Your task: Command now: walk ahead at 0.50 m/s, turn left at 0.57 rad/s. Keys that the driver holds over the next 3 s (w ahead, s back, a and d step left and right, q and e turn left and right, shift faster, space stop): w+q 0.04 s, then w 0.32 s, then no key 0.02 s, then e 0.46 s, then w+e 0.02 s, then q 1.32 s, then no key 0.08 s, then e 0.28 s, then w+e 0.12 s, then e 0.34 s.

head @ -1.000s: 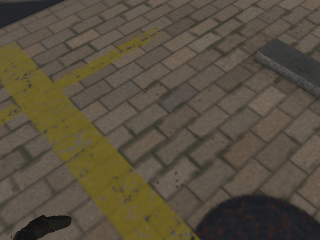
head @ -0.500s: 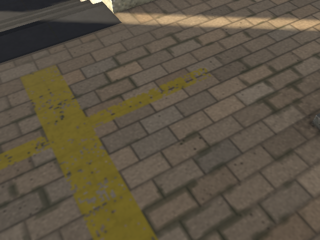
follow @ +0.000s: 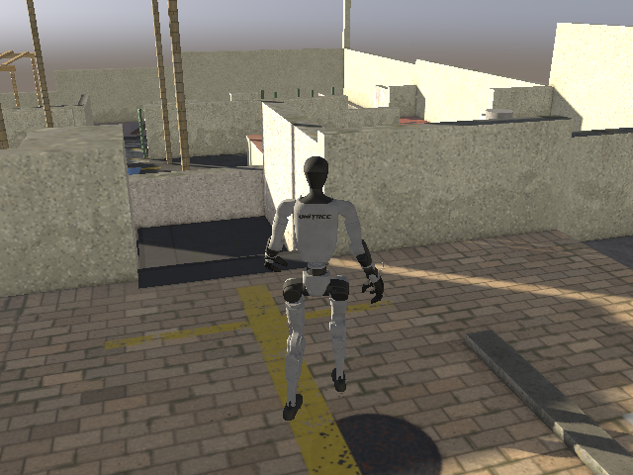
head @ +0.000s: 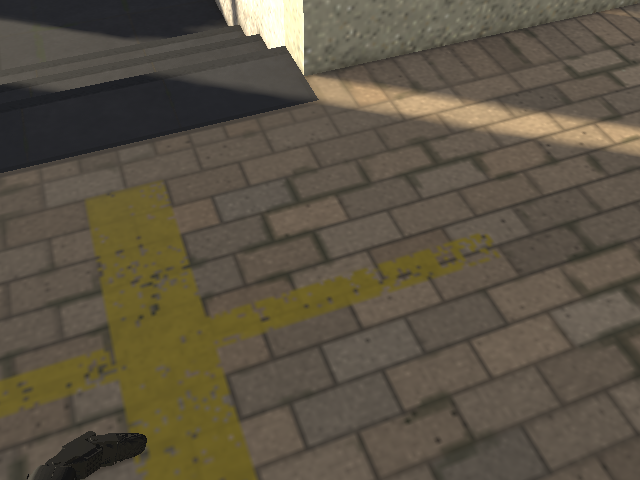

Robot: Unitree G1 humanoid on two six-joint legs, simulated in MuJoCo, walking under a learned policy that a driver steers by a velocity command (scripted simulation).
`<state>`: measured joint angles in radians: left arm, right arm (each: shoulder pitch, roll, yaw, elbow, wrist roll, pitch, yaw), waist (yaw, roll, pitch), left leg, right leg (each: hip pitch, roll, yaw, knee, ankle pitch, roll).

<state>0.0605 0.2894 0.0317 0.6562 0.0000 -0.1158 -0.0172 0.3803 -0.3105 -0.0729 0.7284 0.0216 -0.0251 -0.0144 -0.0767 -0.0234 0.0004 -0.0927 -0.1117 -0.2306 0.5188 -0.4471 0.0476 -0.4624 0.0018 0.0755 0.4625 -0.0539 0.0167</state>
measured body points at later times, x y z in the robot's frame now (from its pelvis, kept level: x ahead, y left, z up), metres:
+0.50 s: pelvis +0.25 +0.03 +0.00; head +0.29 +0.04 +0.45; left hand +0.20 +0.31 -0.13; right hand +0.53 -0.16 -0.06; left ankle +0.36 +0.15 -0.73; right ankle +0.12 -0.13 -0.71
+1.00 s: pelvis +0.35 +0.01 +0.01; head +0.37 -0.02 +0.46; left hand +0.54 +0.26 -0.08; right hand +0.44 -0.28 -0.12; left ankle +0.35 +0.15 -0.70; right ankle +0.36 -0.09 -0.72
